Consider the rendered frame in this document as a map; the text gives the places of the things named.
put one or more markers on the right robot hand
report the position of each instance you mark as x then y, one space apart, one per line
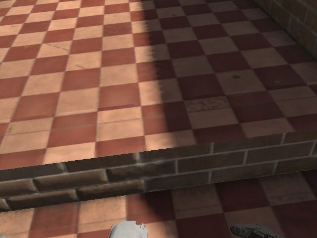
252 231

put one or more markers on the robot left thigh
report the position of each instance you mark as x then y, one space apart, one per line
129 229

